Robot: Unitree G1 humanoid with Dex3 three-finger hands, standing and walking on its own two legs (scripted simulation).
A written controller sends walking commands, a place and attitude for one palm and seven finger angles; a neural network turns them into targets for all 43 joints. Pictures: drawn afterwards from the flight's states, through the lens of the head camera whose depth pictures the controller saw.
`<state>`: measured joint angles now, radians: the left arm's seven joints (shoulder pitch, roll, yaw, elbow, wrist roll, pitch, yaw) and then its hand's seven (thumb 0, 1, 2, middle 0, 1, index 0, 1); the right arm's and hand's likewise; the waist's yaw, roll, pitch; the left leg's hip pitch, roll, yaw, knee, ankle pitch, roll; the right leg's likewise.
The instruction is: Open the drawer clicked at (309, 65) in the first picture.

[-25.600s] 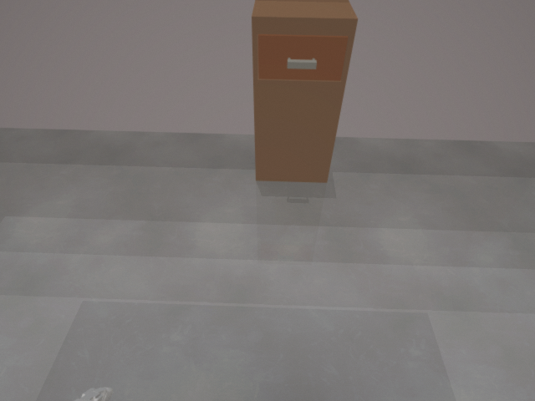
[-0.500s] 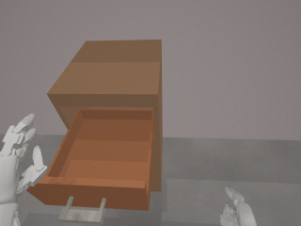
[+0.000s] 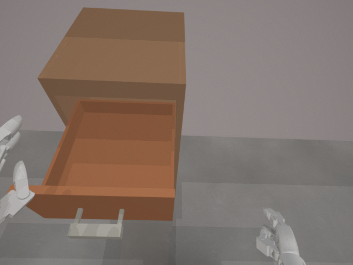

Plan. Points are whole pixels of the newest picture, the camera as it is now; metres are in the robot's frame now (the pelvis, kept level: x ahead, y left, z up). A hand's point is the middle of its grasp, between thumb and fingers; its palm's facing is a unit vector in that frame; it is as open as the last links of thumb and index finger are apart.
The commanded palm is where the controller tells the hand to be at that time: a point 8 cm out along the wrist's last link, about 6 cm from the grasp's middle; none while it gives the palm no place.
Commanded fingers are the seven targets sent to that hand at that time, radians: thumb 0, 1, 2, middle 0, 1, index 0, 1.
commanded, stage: step back with the hand held close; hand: left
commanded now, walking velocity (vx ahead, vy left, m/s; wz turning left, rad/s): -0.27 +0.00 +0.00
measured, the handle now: (98, 221) +0.22 +0.20 -0.07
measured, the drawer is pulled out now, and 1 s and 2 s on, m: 0.30 0.30 0.30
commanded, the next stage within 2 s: stop stepping back and stand still in 0.82 s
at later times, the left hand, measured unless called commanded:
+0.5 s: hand (11, 234) +0.14 +0.23 +0.17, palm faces +0.35 -0.81 -0.47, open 7.5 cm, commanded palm +0.07 +0.27 +0.18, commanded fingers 0.00 0.90 0.90 -0.20 -0.30 -0.20 -0.30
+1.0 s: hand out of the picture +0.00 +0.16 +0.14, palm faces +0.31 -0.82 -0.49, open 7.4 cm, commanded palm -0.08 +0.21 +0.18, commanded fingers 0.00 0.90 0.90 -0.20 -0.30 -0.20 -0.30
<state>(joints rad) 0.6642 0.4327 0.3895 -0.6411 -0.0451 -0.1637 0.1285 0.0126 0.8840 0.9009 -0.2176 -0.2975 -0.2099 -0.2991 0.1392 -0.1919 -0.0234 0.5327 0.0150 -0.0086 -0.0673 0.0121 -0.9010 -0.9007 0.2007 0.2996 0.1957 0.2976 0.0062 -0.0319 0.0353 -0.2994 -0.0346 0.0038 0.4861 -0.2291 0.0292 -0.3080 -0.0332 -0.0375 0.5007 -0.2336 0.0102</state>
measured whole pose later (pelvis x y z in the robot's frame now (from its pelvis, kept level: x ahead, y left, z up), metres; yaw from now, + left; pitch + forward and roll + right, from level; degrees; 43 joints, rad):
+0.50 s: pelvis -0.07 -0.01 +0.00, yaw -1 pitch +4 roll -1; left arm 0.63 0.41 0.40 -0.68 -0.04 -0.19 0.16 0.01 0.89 0.90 -0.21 -0.30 -0.21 -0.30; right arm 0.19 -0.15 0.00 0.60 -0.01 -0.11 -0.05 0.01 -0.90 -0.90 0.20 0.30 0.20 0.30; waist 0.00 -0.03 0.01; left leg -0.38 0.01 0.00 0.50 -0.19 0.02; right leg -0.39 0.00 -0.02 0.82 -0.43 0.01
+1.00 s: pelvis -0.20 -0.07 +0.00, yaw +2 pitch +5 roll +0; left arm 0.65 0.38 0.34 -0.62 -0.03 -0.16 0.17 0.01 0.88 0.90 -0.22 -0.30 -0.21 -0.30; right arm 0.09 -0.24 -0.04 0.56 0.02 -0.01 -0.09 0.01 -0.90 -0.90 0.20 0.30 0.19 0.30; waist -0.03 -0.02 0.06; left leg -0.26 0.00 0.04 0.45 -0.24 0.00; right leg -0.35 0.02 -0.12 0.52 -0.25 -0.06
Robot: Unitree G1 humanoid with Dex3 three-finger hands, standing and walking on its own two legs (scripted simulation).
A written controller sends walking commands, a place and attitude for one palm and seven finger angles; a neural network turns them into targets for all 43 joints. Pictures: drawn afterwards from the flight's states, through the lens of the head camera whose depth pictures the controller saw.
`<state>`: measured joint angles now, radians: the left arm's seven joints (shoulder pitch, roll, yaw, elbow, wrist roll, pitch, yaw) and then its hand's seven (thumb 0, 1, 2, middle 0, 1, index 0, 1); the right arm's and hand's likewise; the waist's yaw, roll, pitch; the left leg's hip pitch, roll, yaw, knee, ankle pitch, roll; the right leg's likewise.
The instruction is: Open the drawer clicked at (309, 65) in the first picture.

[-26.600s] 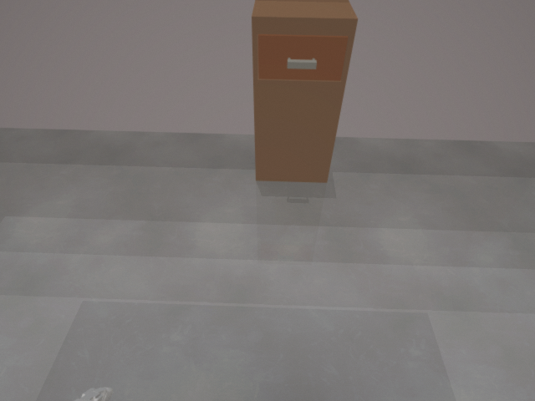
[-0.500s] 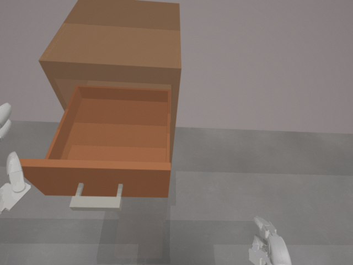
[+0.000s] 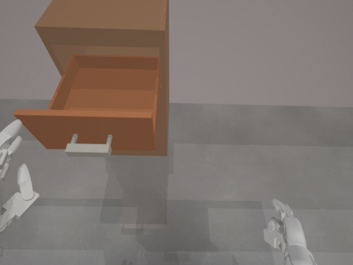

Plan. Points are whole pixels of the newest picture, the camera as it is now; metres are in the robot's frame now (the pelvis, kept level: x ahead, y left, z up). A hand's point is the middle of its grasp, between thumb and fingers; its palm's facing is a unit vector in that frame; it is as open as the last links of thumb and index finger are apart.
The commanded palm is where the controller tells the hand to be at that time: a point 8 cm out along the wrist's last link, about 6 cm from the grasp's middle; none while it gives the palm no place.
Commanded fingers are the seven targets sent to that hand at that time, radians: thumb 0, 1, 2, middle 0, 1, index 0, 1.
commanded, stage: stop stepping back and stand still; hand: left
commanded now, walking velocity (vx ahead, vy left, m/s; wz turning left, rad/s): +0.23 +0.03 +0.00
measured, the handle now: (90, 143) +0.43 +0.26 -0.07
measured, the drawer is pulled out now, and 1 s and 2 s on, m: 0.30 0.30 0.30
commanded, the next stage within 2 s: let the arm hang, fingers relaxed in 0.80 s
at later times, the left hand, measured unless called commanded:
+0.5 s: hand out of the picture +0.09 +0.23 +0.15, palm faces +0.34 -0.84 -0.43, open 7.5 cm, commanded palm +0.04 +0.28 +0.18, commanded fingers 0.00 0.90 0.90 -0.20 -0.30 -0.20 -0.30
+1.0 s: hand out of the picture +0.12 +0.22 +0.04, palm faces +0.21 -0.88 -0.43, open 7.4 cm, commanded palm none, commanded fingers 0.00 0.90 0.90 -0.20 -0.30 -0.20 -0.30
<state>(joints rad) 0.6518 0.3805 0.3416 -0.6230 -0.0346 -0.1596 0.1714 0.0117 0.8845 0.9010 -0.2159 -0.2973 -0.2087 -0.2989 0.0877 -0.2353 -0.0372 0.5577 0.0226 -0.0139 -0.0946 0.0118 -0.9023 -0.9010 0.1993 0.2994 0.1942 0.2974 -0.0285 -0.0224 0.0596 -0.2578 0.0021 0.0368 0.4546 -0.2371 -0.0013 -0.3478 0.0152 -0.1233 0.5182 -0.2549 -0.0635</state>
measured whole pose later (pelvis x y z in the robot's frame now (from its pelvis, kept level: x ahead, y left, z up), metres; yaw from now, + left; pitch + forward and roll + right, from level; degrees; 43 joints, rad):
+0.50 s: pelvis -0.09 +0.00 +0.00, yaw +0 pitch -2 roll +2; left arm 0.65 0.37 0.32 -0.57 -0.01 -0.14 0.16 0.01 0.89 0.90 -0.21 -0.30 -0.20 -0.30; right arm 0.29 -0.18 0.00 0.62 0.01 -0.11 -0.04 0.01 -0.90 -0.90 0.20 0.30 0.20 0.30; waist -0.04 -0.06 -0.02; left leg -0.19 -0.01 0.04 0.50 -0.28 0.02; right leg -0.46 0.01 -0.06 0.97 -0.39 0.00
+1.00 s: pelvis -0.09 -0.02 +0.00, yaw +3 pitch +2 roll +0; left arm 0.39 0.32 0.16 -0.10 0.04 -0.07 0.06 0.00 0.89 0.90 -0.21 -0.30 -0.20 -0.30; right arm 0.18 -0.27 -0.04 0.69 -0.02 -0.08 0.00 0.01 -0.90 -0.90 0.20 0.30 0.19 0.30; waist -0.02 0.02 -0.01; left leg -0.33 -0.02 -0.01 0.53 -0.23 0.02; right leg -0.38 0.00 -0.03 0.81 -0.49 0.00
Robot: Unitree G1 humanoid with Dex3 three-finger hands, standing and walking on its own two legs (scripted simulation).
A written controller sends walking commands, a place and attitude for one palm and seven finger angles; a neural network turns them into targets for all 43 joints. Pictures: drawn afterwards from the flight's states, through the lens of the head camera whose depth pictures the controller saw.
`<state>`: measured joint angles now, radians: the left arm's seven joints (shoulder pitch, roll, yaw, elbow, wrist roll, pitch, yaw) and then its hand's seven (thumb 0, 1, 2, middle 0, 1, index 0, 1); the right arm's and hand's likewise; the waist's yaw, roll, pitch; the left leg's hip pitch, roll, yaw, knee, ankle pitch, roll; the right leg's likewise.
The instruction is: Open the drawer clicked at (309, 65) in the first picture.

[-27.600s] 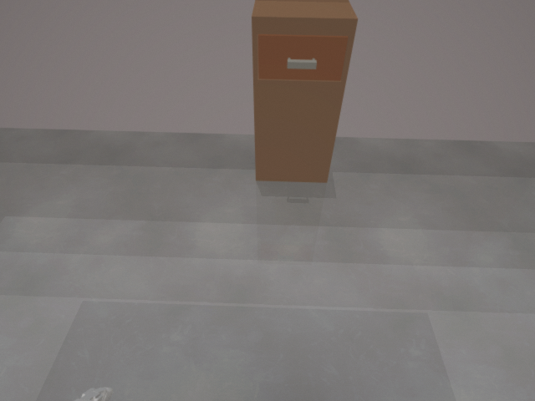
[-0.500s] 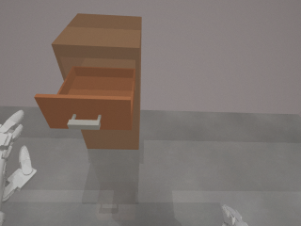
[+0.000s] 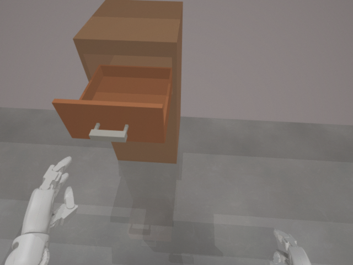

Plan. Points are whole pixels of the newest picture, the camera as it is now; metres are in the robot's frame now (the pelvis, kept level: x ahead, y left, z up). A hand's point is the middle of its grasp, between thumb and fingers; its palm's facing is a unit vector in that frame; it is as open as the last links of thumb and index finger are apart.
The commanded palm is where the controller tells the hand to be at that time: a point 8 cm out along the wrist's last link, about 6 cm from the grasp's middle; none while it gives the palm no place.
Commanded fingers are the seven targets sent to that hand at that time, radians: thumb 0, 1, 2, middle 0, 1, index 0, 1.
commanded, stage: let the arm hang, fingers relaxed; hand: left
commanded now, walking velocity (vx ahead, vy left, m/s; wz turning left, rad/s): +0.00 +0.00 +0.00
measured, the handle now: (110, 131) +0.54 +0.25 -0.07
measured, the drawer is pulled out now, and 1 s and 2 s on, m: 0.30 0.30 0.30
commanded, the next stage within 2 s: look to check the result in 1.00 s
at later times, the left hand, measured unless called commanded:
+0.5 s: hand out of the picture +0.00 +0.17 -0.16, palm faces +0.01 -0.97 -0.25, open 7.3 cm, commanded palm none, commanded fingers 0.00 0.90 0.90 -0.20 -0.30 -0.20 -0.30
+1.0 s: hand out of the picture +0.02 +0.16 -0.17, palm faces +0.02 -0.98 -0.21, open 7.4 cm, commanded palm none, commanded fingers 0.00 0.90 0.90 -0.20 -0.30 -0.20 -0.30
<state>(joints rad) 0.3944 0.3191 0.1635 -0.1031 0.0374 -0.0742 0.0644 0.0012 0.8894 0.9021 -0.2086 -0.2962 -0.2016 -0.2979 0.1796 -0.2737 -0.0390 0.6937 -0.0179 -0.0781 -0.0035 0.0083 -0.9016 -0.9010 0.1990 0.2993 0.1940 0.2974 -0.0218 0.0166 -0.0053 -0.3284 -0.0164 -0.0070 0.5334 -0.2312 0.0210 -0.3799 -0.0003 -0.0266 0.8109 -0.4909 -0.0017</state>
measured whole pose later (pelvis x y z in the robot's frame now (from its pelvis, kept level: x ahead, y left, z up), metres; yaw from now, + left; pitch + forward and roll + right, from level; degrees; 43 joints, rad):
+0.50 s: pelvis +0.01 -0.02 +0.01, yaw +0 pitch -2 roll +0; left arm 0.31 0.20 0.02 1.05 0.01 0.03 0.03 0.00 0.92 0.90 -0.21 -0.29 -0.20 -0.30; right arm 0.32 -0.18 -0.02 1.05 -0.01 0.03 -0.03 0.01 -0.91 -0.90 0.20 0.30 0.19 0.30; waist 0.00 0.02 0.08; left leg -0.21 0.02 -0.03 0.46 -0.22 -0.02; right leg -0.19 0.04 0.00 0.45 -0.23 -0.03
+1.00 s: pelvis +0.01 -0.02 +0.01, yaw -1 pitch -2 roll +0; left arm 0.26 0.15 0.02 1.11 0.02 0.01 0.03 0.00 0.91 0.90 -0.20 -0.29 -0.20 -0.30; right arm 0.31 -0.12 -0.01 1.11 -0.01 0.01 -0.03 0.00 -0.91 -0.90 0.20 0.30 0.19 0.30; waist -0.01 0.01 0.05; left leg -0.19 0.01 -0.01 0.42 -0.20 -0.01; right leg -0.17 0.03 0.02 0.43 -0.23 -0.02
